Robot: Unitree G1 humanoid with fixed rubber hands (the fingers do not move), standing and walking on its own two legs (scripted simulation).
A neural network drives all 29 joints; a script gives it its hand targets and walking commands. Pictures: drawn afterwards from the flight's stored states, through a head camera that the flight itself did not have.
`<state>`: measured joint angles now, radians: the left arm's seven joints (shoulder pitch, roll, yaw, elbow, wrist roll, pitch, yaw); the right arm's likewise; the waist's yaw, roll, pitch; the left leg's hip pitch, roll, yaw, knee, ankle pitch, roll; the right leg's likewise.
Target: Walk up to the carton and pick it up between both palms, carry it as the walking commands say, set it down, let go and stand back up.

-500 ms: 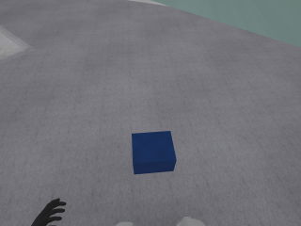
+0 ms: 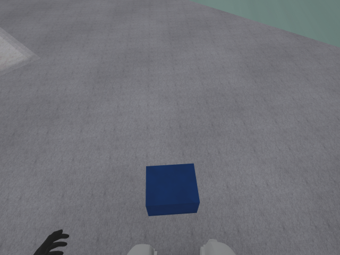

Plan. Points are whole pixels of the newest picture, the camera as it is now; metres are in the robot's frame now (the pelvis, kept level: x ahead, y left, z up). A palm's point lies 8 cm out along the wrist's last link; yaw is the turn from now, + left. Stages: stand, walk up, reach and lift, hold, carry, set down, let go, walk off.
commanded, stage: walk up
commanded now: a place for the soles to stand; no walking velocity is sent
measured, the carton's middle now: (171, 189) +0.55 +0.02 -0.65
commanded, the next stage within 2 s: none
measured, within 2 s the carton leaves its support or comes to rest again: neither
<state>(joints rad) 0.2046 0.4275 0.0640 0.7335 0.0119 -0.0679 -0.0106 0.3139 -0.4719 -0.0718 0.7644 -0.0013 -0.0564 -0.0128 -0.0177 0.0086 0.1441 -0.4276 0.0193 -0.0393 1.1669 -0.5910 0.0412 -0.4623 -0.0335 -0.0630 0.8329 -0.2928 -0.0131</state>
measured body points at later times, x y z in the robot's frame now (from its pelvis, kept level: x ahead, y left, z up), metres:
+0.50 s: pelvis +0.03 +0.01 +0.00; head +0.05 +0.00 +0.45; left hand +0.15 +0.33 -0.09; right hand +0.17 -0.31 -0.10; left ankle +0.05 +0.12 -0.69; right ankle +0.10 -0.13 -0.69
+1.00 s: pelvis +0.04 +0.00 +0.04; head +0.04 +0.01 +0.49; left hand +0.15 +0.31 -0.08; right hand +0.12 -0.32 -0.08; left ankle +0.05 +0.12 -0.69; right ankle +0.10 -0.13 -0.69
